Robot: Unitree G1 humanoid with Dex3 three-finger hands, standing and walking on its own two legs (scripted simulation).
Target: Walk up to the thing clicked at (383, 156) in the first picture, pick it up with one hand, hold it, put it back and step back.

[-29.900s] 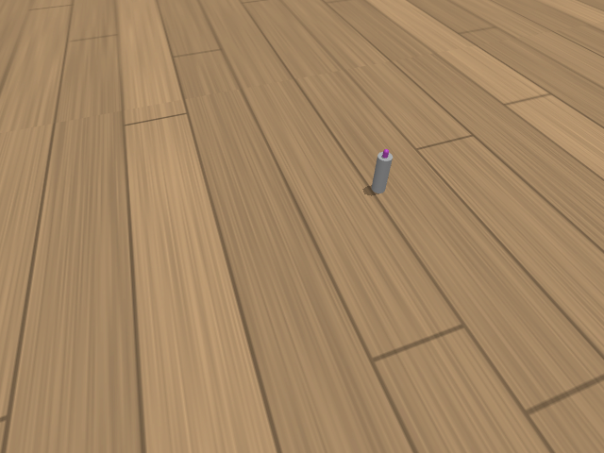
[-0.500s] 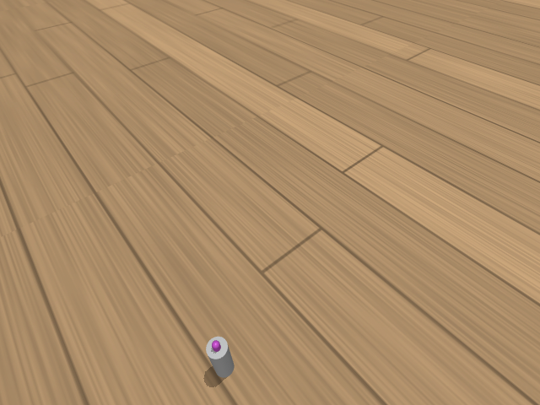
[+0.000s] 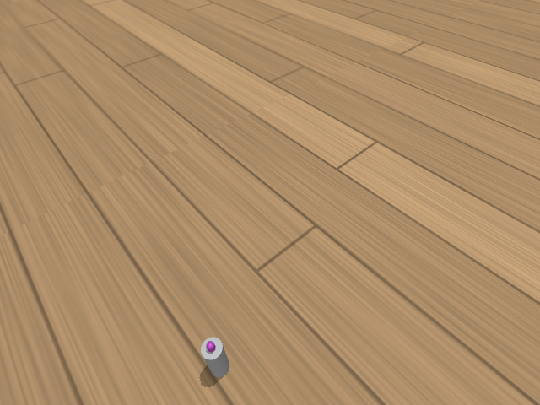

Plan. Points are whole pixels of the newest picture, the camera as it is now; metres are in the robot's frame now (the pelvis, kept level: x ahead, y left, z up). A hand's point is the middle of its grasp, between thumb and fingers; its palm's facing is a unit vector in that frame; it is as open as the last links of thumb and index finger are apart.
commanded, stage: stand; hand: left
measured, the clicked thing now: (215, 356) +0.37 +0.22 -0.66
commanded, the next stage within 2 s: step back in 1.06 s
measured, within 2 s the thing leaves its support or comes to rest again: neither
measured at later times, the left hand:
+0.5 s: hand out of the picture +0.08 +0.24 -0.16, palm faces -0.02 -0.94 -0.34, open 7.4 cm
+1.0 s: hand out of the picture +0.09 +0.23 -0.15, palm faces -0.03 -0.94 -0.34, open 7.4 cm
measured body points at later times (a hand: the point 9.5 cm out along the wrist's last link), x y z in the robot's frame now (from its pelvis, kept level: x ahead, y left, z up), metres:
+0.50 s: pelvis +0.01 -0.01 +0.00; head +0.02 -0.01 +0.45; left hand +0.08 +0.29 -0.13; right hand +0.07 -0.30 -0.14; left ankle +0.03 +0.13 -0.75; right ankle +0.01 -0.13 -0.75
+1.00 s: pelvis +0.01 -0.01 +0.00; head +0.02 -0.02 +0.45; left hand +0.09 +0.28 -0.13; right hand +0.08 -0.31 -0.14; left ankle +0.03 +0.13 -0.75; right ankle +0.01 -0.13 -0.75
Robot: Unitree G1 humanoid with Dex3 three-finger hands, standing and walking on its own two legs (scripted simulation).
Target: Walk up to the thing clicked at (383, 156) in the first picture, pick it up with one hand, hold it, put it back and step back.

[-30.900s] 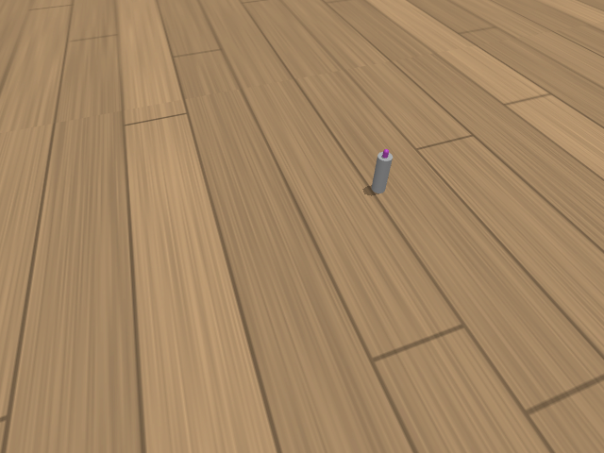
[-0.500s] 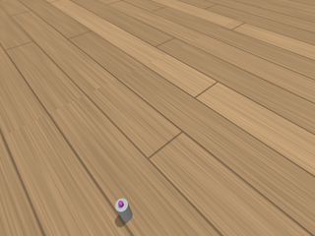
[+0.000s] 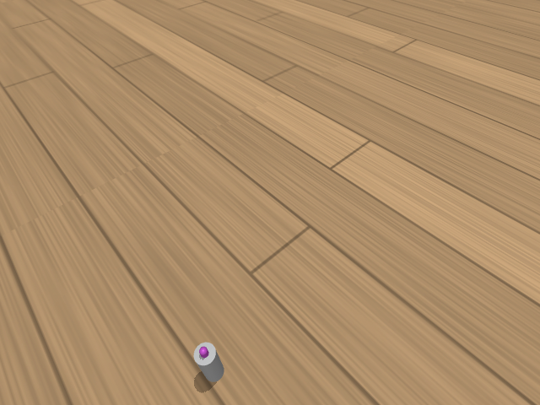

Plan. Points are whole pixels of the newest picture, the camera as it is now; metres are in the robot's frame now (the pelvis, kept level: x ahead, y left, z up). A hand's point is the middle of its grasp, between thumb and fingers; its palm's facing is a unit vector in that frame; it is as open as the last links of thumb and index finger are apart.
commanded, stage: stand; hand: left
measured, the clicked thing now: (209, 361) +0.35 +0.24 -0.66
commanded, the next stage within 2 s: step back in 0.06 s
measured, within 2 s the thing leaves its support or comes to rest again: neither
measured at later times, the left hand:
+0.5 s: hand out of the picture +0.09 +0.32 -0.18, palm faces -0.01 -0.94 -0.34, open 7.4 cm
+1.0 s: hand out of the picture -0.04 +0.32 -0.15, palm faces -0.02 -0.91 -0.40, open 7.4 cm
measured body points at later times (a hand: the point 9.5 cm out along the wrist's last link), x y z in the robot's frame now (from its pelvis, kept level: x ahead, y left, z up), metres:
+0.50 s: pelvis -0.06 +0.06 -0.02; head +0.02 +0.09 +0.42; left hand +0.09 +0.36 -0.16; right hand -0.01 -0.26 -0.13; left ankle -0.06 +0.14 -0.75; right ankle -0.07 -0.10 -0.69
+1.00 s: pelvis -0.16 +0.06 -0.02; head -0.10 +0.04 +0.43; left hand -0.04 +0.36 -0.12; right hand -0.06 -0.26 -0.14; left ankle -0.19 +0.19 -0.67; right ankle -0.13 -0.05 -0.75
